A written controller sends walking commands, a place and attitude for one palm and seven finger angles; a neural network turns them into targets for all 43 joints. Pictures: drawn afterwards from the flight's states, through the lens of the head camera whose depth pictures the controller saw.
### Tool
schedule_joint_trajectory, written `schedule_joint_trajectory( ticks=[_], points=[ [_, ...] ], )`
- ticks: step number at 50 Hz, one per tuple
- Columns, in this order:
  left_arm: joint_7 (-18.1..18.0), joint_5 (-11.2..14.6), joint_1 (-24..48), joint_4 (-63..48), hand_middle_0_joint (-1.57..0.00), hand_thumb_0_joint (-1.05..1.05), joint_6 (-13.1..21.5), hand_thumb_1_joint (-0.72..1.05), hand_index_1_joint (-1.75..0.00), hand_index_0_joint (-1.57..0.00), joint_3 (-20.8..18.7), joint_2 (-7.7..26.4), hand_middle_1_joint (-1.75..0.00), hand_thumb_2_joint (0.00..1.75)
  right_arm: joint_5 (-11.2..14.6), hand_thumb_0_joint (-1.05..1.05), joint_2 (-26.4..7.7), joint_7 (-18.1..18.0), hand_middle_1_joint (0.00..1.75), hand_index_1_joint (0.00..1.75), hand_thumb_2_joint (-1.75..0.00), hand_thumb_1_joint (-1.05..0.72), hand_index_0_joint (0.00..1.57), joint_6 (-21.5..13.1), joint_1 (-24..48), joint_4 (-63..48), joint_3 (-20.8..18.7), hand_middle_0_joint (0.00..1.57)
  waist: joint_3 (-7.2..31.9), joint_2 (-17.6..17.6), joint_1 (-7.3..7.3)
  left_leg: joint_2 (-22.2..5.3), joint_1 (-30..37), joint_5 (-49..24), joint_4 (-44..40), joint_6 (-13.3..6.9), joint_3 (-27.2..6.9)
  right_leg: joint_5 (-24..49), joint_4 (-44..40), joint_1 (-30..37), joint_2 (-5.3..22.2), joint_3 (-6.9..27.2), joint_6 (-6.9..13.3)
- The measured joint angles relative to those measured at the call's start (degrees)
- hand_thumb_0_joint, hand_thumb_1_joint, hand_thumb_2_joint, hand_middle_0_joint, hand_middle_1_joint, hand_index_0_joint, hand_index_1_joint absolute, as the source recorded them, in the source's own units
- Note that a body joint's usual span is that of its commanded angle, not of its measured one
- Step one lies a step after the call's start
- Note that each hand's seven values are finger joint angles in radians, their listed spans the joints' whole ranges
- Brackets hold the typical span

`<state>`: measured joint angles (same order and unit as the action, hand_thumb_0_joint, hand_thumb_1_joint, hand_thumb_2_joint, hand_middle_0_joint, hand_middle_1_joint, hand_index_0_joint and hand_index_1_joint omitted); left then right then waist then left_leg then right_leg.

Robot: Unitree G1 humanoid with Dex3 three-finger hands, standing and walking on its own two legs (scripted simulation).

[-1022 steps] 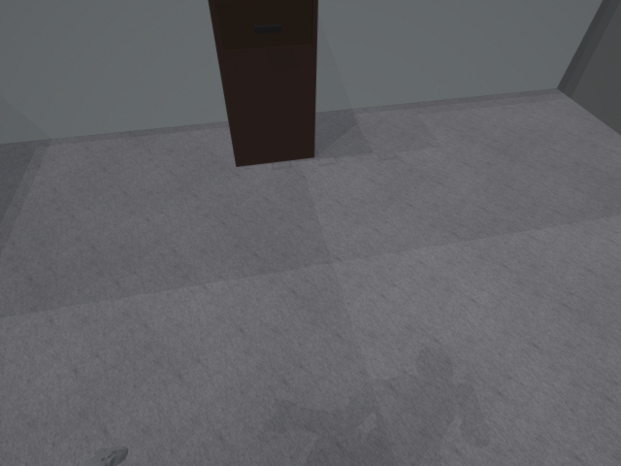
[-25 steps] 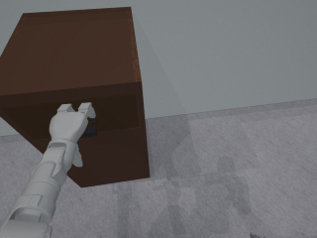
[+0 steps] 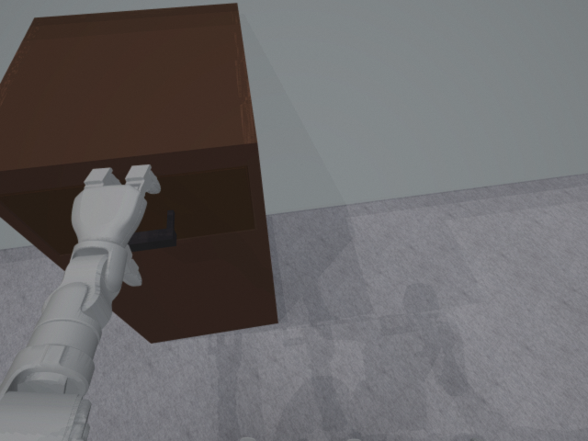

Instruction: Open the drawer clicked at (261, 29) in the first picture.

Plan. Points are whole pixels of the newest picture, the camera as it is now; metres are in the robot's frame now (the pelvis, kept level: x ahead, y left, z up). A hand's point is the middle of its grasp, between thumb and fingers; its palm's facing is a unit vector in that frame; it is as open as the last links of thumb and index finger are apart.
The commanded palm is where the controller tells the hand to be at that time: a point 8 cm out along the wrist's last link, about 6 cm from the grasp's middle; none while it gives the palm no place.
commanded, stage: move the hooked fingers above the handle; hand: left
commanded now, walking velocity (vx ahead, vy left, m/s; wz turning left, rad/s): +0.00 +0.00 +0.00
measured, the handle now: (143, 230) +0.45 +0.27 -0.05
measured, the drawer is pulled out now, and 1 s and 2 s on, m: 0.00 0.00 0.00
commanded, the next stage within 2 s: lower the fingers behind the handle in 1.46 s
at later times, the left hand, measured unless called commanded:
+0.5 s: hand (121, 237) +0.40 +0.27 +0.01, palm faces +0.00 -0.03 -1.00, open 13.8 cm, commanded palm +0.38 +0.27 +0.07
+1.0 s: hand (126, 244) +0.39 +0.26 +0.00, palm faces -0.05 -0.03 -1.00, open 13.8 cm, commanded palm +0.38 +0.26 +0.07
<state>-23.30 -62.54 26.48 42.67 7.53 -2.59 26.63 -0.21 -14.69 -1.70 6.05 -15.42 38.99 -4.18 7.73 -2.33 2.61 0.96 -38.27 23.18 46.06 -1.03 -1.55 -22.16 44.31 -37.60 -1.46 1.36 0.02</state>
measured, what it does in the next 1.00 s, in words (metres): stands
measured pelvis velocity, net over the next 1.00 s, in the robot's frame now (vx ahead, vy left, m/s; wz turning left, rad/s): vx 0.01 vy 0.01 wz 0.00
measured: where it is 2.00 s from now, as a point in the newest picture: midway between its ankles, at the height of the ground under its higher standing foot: outside the picture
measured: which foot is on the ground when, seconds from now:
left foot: down 0.00-1.00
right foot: down 0.00-1.00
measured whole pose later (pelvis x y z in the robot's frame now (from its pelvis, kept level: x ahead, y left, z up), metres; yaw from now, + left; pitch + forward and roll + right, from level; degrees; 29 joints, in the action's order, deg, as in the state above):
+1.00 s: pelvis +0.01 +0.01 +0.01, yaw +0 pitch +15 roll -1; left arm -20.4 -61.3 25.1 44.7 2.3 0.7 24.9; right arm 0.7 -14.0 -1.5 5.8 -16.4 38.4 -3.7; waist 7.4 -2.5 2.0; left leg 1.3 -36.0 22.5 43.7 -1.6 -1.2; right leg -21.4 41.8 -35.2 -1.0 1.7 -0.5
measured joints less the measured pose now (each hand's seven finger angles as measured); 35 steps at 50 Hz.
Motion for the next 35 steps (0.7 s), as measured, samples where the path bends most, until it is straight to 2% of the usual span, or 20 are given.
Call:
schedule_joint_trajectory(
  ticks=[3,6,8,10,13,16,18,21,25,29,35],
  points=[
    [-1.39,0.96,0.46,1.73,-0.35,0.00,-3.39,-0.48,-1.20,-0.32,0.75,-0.25,-1.23,0.30,0.38,0.01,-0.18,0.86,0.30,0.30,-0.90,-0.91,0.20,0.50,0.08,-0.22,0.14,0.20,0.33,-0.59,-0.19,-0.11,-0.12,-0.15,-0.36,-0.17,0.84,0.27,-0.02,-0.55,-0.10,0.85,-0.27],
    [1.02,2.14,0.05,4.97,-0.35,0.00,-8.05,-0.48,-1.20,-0.32,0.95,-0.76,-1.24,0.30,1.03,0.01,-0.01,1.08,0.30,0.30,-0.90,-0.91,0.20,1.31,-0.17,-0.62,0.89,0.20,0.61,-0.94,-0.17,-0.19,1.05,-0.74,-1.88,-0.30,1.62,0.89,-1.08,0.16,-0.14,1.66,-0.39],
    [3.30,2.83,-0.45,6.93,-0.34,0.00,-9.30,-0.48,-1.20,-0.32,0.52,-0.43,-1.23,0.30,1.42,0.01,0.36,0.74,0.30,0.30,-0.90,-0.91,0.20,1.51,-0.52,-0.95,1.44,0.20,0.41,-0.80,0.01,-0.21,2.01,-1.13,-2.86,-0.34,1.84,1.23,-1.84,0.95,-0.14,1.89,-0.43],
    [5.45,3.11,-1.44,6.90,-0.34,0.00,-8.39,-0.48,-1.20,-0.32,-0.25,0.30,-1.22,0.30,1.51,0.01,0.82,0.08,0.30,0.30,-0.90,-0.91,0.20,1.37,-1.10,-1.28,1.71,0.20,0.11,-0.44,0.13,-0.25,2.66,-1.42,-3.47,-0.32,1.69,1.50,-2.52,1.69,-0.16,1.75,-0.39],
    [6.77,2.55,-2.79,4.30,-0.33,0.00,-4.42,-0.48,-1.20,-0.32,-0.40,1.44,-1.21,0.30,1.23,0.01,1.25,-0.87,0.30,0.30,-0.90,-0.91,0.20,0.73,-2.16,-1.26,1.29,0.20,-0.11,0.07,-0.15,-0.26,2.84,-1.46,-3.40,-0.24,0.99,1.62,-3.05,2.39,-0.16,1.05,-0.27],
    [5.60,1.59,-2.51,1.75,-0.33,0.00,-0.50,-0.49,-1.20,-0.33,0.63,1.89,-1.21,0.30,0.83,0.01,1.10,-1.18,0.30,0.30,-0.90,-0.91,0.20,0.07,-2.55,-0.52,0.51,0.20,-0.14,0.23,-0.50,-0.09,1.96,-1.05,-2.11,-0.23,0.07,1.27,-2.56,2.19,-0.01,0.10,-0.26],
    [4.02,0.98,-1.28,1.65,-0.33,0.00,0.76,-0.49,-1.20,-0.33,1.23,1.64,-1.20,0.30,0.72,0.01,0.74,-0.92,0.30,0.30,-0.90,-0.91,0.20,-0.21,-2.30,0.06,0.16,0.20,-0.02,0.18,-0.55,0.10,0.90,-0.70,-0.99,-0.29,-0.32,0.92,-1.76,1.42,0.14,-0.31,-0.31],
    [1.77,0.58,0.90,3.32,-0.32,0.00,-0.02,-0.49,-1.20,-0.32,1.49,0.85,-1.20,0.30,0.63,0.01,0.27,-0.12,0.30,0.30,-0.90,-0.91,0.20,-0.33,-1.43,0.48,-0.03,0.20,0.10,0.01,-0.28,0.32,-0.59,-0.39,0.19,-0.47,-0.32,0.58,-0.64,0.00,0.33,-0.35,-0.43],
    [0.58,0.76,2.14,5.53,-0.32,0.00,-3.37,-0.49,-1.20,-0.32,1.00,-0.24,-1.20,0.30,0.57,0.01,0.17,0.84,0.30,0.30,-0.90,-0.91,0.20,-0.06,-0.73,-0.03,0.19,0.20,0.34,-0.27,0.12,0.32,-1.48,-0.38,0.36,-0.73,0.50,0.70,-0.20,-1.27,0.34,0.46,-0.71],
    [1.33,1.34,1.67,5.99,-0.32,0.00,-5.86,-0.49,-1.20,-0.32,1.17,-0.89,-1.20,0.30,0.68,0.01,0.59,1.05,0.30,0.30,-0.90,-0.91,0.20,0.26,-1.00,-0.51,0.53,0.20,0.41,-0.59,0.28,0.22,-0.81,-0.47,-0.39,-0.91,1.13,0.94,-0.83,-0.87,0.26,1.11,-0.93],
    [2.66,1.73,-0.24,3.69,-0.32,0.00,-5.68,-0.49,-1.20,-0.32,1.03,-0.88,-1.20,0.30,0.84,0.01,1.35,0.57,0.30,0.30,-0.90,-0.91,0.20,0.53,-1.95,-0.39,1.00,0.20,0.49,-0.44,0.21,0.10,1.24,-0.54,-1.76,-0.94,1.37,1.10,-2.17,1.08,0.18,1.38,-0.95]
  ],
)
